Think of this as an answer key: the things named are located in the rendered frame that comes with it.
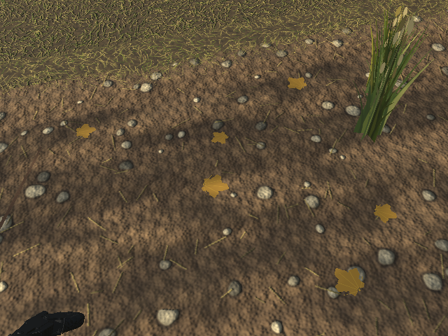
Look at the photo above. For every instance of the robot left hand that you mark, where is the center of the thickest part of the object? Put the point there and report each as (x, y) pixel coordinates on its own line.
(45, 324)

